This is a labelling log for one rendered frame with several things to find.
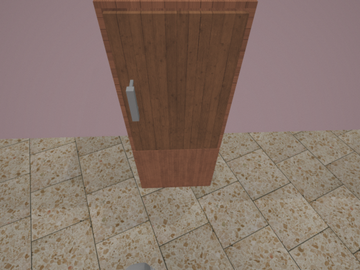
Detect handle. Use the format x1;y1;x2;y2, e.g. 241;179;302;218
126;80;140;122

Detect cupboard door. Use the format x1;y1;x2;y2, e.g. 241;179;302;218
102;11;249;151

